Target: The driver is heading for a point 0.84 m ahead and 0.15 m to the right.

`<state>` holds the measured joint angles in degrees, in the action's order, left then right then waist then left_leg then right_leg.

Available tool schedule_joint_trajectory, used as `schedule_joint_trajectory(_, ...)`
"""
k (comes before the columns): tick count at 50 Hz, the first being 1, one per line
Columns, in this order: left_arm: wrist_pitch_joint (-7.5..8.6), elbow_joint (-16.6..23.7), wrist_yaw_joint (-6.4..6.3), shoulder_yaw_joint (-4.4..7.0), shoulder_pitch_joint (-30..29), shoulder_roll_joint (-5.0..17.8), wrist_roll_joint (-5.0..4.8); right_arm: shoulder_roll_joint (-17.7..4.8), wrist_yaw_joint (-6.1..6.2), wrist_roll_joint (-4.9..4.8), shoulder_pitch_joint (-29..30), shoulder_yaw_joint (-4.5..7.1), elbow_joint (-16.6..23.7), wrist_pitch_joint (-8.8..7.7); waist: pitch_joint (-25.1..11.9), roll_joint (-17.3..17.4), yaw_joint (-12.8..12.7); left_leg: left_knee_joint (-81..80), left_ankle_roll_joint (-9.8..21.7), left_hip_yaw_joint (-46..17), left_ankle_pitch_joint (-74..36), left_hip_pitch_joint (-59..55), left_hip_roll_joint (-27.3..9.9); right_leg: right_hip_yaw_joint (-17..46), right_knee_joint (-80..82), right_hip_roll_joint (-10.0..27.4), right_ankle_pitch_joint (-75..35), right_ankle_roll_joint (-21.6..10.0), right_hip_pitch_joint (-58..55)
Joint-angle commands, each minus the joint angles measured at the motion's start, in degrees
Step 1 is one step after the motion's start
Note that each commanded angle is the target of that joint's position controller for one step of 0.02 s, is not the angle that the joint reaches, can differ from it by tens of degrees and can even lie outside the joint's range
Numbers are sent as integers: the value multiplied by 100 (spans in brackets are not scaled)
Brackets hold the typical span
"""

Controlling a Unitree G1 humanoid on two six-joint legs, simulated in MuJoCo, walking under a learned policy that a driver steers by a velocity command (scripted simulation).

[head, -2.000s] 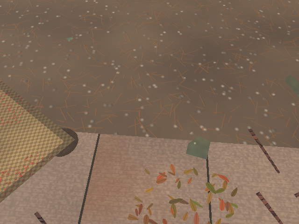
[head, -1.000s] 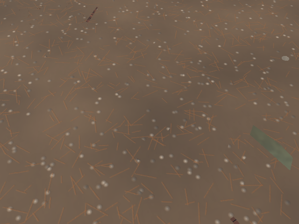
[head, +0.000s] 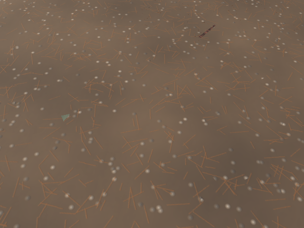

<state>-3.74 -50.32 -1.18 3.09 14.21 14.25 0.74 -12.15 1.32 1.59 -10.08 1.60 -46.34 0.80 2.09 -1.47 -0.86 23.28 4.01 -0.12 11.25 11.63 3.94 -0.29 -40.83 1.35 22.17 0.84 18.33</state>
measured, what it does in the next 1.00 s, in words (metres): steps on the spot, turning right: right foot, then left foot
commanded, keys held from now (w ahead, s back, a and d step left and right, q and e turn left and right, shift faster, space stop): e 0.46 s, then no key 0.54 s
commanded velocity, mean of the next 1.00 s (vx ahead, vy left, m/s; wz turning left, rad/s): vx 0.00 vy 0.00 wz -0.27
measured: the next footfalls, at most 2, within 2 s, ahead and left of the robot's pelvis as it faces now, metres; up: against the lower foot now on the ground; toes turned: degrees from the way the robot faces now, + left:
right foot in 0.06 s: +0.03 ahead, -0.12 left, +0.00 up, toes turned -2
left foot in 0.40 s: +0.03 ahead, +0.11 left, +0.00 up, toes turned -19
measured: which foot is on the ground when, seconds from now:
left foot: down 0.00-0.08, up 0.10-0.38, down 0.40-1.00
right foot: up 0.00-0.04, down 0.06-0.40, up 0.42-0.76, down 0.78-1.00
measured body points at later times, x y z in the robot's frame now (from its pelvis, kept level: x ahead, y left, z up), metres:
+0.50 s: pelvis -0.03 +0.02 +0.00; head +0.01 +0.04 +0.45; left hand +0.14 +0.27 -0.14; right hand -0.01 -0.27 -0.11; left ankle -0.01 +0.11 -0.74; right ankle -0.05 -0.10 -0.69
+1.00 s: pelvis -0.05 +0.00 +0.00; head -0.05 -0.01 +0.45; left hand +0.14 +0.19 -0.12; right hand -0.08 -0.26 -0.14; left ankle +0.00 +0.12 -0.74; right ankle -0.10 -0.08 -0.74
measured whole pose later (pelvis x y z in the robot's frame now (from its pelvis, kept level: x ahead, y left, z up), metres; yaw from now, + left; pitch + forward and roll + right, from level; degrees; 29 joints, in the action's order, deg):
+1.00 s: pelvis -0.05 +0.00 +0.00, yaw -20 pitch -2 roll +0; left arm -0.4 -52.9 -1.4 -0.2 8.8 12.0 0.5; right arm -14.3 0.8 0.9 -13.9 1.1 -53.1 1.1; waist 2.3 1.7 1.6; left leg 22.4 -0.6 0.8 11.2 8.5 -1.0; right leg 1.4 -21.6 -3.0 13.4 -2.3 6.2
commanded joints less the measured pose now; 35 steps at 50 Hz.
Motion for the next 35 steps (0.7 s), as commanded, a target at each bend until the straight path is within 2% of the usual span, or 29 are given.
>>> schedule_joint_trajectory(1, 113, 260, -18, 42, 90, 403, -41, -996, 65, -26, -74, 205, 107, -20, -287, 756, 62, -320, 732, -995, -1693, -230, -1593, -163, 950, -157, -230, -135, -483)
schedule_joint_trajectory(2, 173, 248, -12, 24, 177, 400, -35, -1092, 83, -70, -43, 244, 79, 3, -261, 608, -43, -171, 579, -941, -1608, -162, -1554, -139, 1604, -143, -904, -188, -713)
schedule_joint_trajectory(3, 246, 263, -14, 43, 181, 540, 8, -1085, 102, -80, -92, 263, 78, 6, -262, 405, -19, 33, 356, -895, -1266, -46, -1428, 238, 1917, 59, -1406, -271, -885)
schedule_joint_trajectory(4, 324, 300, -19, 89, 271, 842, 88, -932, 106, -74, -124, 249, 178, 14, -367, -149, 107, 659, 121, -564, -689, 161, -1025, 1133, 2111, 702, -2200, -443, -989)
schedule_joint_trajectory(5, 330, 274, 20, 212, 71, 1209, -49, -648, 99, -114, -104, 209, 227, 50, -58, -989, 287, 931, -148, 79, 523, 532, -189, 1972, 2177, 1255, -3088, -951, -644)
schedule_joint_trajectory(6, 338, 319, 66, 194, 129, 1068, -23, -663, 132, -69, -9, 196, 183, 90, -5, -1116, 65, 1441, -213, 106, 1193, 661, -39, 2467, 2418, 1633, -3226, -1347, -546)
schedule_joint_trajectory(7, 350, 322, 70, 189, 202, 982, 26, -731, 123, -96, 124, 245, 201, 113, -3, -1063, -61, 2202, -213, -18, 1762, 915, 7, 2563, 2553, 1694, -3154, -1570, -618)
schedule_joint_trajectory(8, 329, 325, 41, 206, 162, 980, 54, -714, 93, -127, 203, 260, 219, 121, -14, -802, -40, 2730, -231, -157, 1878, 1095, -31, 2418, 2567, 1543, -2980, -1626, -638)
schedule_joint_trajectory(11, 257, 371, -15, 275, -66, 940, -16, -607, 53, -83, 146, 252, 234, 87, -158, -565, 89, 2790, -391, -214, 1523, 1396, -148, 1891, 2336, 961, -2830, -1362, -973)
schedule_joint_trajectory(13, 208, 359, 9, 311, 43, 911, -22, -548, 67, -96, 208, 222, 280, 58, -307, -626, -47, 2381, -499, -127, 1499, 1378, -95, 1918, 2212, 852, -2785, -1341, -1181)
schedule_joint_trajectory(16, 141, 378, 59, 387, 2, 1036, 3, -572, 97, -162, 125, 200, 363, 24, -473, -789, -109, 1576, -508, -107, 1411, 899, -21, 2179, 2092, 825, -2753, -1277, -1075)
schedule_joint_trajectory(18, 93, 467, 111, 416, -314, 1090, -15, -611, 125, -172, -282, 205, 303, -12, -537, -801, 109, 606, -443, -37, 964, 193, 67, 2284, 1936, 670, -2666, -1062, -726)
schedule_joint_trajectory(19, 79, 532, 123, 412, -505, 1067, -62, -643, 153, -141, -588, 216, 230, -45, -538, -715, 299, -250, -396, -16, 422, -370, 58, 2243, 1778, 471, -2250, -817, -372)
schedule_joint_trajectory(20, 95, 604, 118, 360, -442, 854, -86, -1021, 201, -70, -711, 301, 219, -79, -515, -143, 246, -905, -249, -683, 594, -889, -627, 1966, 1327, 113, -1255, -470, 257)
schedule_joint_trajectory(21, 128, 723, 112, 235, -170, 334, -107, -1644, 217, -7, -548, 408, 383, -57, -531, 1358, 65, -1364, 207, -2401, 787, -1252, -2256, 948, 100, -797, 377, -145, 1205)
schedule_joint_trajectory(22, 113, 686, 65, 326, -289, 778, 55, -1725, 163, 49, -280, 434, 451, -19, -309, 1358, 118, -1263, 806, -2658, 246, -247, -2758, 515, -1026, -711, 1140, -100, 1251)
schedule_joint_trajectory(23, 93, 626, 85, 387, -286, 968, 74, -1292, 126, 59, -98, 312, 541, -35, -120, 836, -23, -1198, 923, -2339, -165, 108, -2529, 715, -1689, -537, 898, -157, 1028)
schedule_joint_trajectory(24, 66, 501, 126, 399, -170, 914, 71, -994, 104, 17, 162, 227, 563, -55, 38, 616, -174, -1082, 790, -1738, -465, 277, -2113, 722, -2043, -509, 528, -167, 923)
schedule_joint_trajectory(25, 36, 422, 174, 393, -12, 866, 62, -909, 99, 10, 323, 193, 621, -72, 7, 728, -265, -983, 629, -1259, -757, 145, -1768, 657, -2238, -524, 250, -134, 925)
schedule_joint_trajectory(26, 15, 386, 219, 373, 56, 811, 69, -921, 122, -4, 265, 189, 614, -103, -47, 932, -227, -866, 617, -1005, -1283, -78, -1628, 597, -2319, -551, 144, -76, 1012)
schedule_joint_trajectory(27, 9, 374, 240, 344, 34, 771, 62, -936, 119, -10, 93, 191, 561, -121, -109, 934, -139, -744, 642, -843, -1751, -298, -1555, 556, -2225, -583, 131, -8, 1040)
schedule_joint_trajectory(29, 0, 444, 241, 287, -201, 693, 40, -978, 107, -28, -283, 205, 421, -142, -209, 910, 61, -580, 769, -800, -2253, -764, -1646, 526, -1827, -585, 179, 98, 1099)
schedule_joint_trajectory(33, -33, 505, 202, 133, -481, 506, -4, -1049, 50, -24, -432, 204, 276, -136, -303, 1095, 232, -400, 833, -724, -2349, -884, -1728, 301, -444, -449, 436, 76, 426)
schedule_joint_trajectory(35, -26, 504, 159, 90, -521, 513, -53, -1142, -4, 4, -452, 224, 202, -104, -334, 1225, 279, -263, 840, -722, -2600, -739, -1720, 39, 208, -474, 487, -7, -59)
